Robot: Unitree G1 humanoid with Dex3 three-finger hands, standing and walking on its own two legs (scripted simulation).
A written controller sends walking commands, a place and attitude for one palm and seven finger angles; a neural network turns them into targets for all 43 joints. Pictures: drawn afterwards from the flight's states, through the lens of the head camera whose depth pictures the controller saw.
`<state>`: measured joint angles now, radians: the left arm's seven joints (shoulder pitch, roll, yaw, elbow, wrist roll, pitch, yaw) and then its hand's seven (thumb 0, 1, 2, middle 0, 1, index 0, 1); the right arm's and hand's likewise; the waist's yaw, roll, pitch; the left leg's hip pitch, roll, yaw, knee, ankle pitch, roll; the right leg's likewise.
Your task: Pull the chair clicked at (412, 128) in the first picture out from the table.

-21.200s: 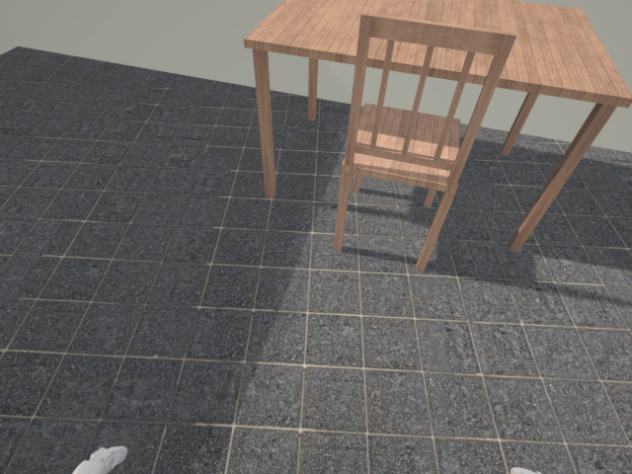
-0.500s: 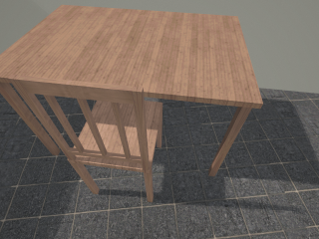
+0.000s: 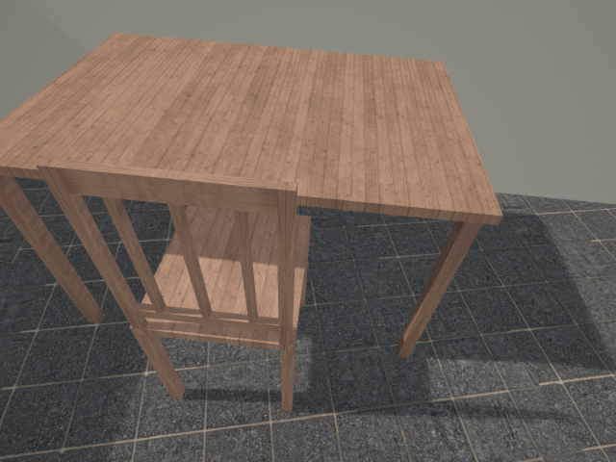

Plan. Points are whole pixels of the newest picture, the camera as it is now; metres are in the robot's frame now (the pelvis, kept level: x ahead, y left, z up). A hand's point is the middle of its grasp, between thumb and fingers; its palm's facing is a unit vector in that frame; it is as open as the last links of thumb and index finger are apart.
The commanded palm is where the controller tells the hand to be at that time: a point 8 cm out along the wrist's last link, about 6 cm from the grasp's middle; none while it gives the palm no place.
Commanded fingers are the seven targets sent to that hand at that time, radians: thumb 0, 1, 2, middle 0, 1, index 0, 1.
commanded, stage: come to a stop and stand still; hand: left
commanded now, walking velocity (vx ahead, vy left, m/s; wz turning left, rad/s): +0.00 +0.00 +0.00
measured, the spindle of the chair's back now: (193, 267) +0.45 +0.23 -0.07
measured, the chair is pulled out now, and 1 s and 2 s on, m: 0.00 0.00 0.00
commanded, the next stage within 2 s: look again from close up in 0.28 s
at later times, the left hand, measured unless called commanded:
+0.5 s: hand out of the picture -0.04 +0.19 -0.18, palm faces -0.01 -0.99 -0.16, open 7.3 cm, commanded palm none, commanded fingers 0.00 0.90 0.90 -0.20 -0.30 -0.20 -0.30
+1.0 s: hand out of the picture -0.05 +0.17 -0.17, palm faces +0.00 -0.98 -0.17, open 7.3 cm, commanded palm none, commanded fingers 0.00 0.90 0.90 -0.20 -0.30 -0.20 -0.30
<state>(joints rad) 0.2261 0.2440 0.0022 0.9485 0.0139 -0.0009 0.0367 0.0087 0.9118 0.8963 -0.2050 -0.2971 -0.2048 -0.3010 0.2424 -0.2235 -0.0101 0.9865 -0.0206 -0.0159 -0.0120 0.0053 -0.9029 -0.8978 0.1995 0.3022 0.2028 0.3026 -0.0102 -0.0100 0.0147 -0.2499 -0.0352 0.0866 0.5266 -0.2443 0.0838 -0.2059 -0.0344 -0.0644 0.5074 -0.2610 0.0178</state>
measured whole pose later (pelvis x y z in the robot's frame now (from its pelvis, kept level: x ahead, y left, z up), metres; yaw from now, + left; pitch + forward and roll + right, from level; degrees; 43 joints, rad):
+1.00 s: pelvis -0.01 +0.02 +0.01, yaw -2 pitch -2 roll +0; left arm 0.37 0.11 -0.01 1.12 0.02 -0.01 0.05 0.01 0.91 0.90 -0.20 -0.30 -0.20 -0.30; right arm 0.30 -0.12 -0.01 1.15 -0.01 0.00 -0.01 0.00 -0.90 -0.90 0.20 0.30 0.20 0.30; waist -0.01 0.00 0.02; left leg -0.20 -0.07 0.13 0.38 -0.16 0.10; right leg -0.21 -0.06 -0.02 0.44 -0.20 0.04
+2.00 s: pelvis +0.01 -0.02 +0.01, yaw -2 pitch -1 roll +0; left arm 0.34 0.11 -0.01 1.12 0.01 -0.02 0.05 0.01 0.91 0.90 -0.20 -0.30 -0.20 -0.30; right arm 0.31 -0.12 0.00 1.16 -0.01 -0.01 -0.02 0.00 -0.90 -0.90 0.20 0.30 0.20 0.30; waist -0.01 0.00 0.03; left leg -0.19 -0.02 0.11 0.39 -0.18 0.06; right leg -0.18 -0.01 -0.03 0.42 -0.22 0.00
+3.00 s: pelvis +0.02 -0.03 +0.01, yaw -1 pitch -2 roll +0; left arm 0.22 0.23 0.00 1.12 0.01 -0.02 0.02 0.01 0.91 0.90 -0.21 -0.30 -0.21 -0.30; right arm 0.20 -0.24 0.00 1.15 -0.01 -0.02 -0.01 0.00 -0.90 -0.90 0.20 0.30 0.20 0.30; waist -0.01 0.00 0.03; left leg -0.13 -0.02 0.09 0.33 -0.17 0.04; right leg -0.12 0.00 -0.05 0.35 -0.21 -0.02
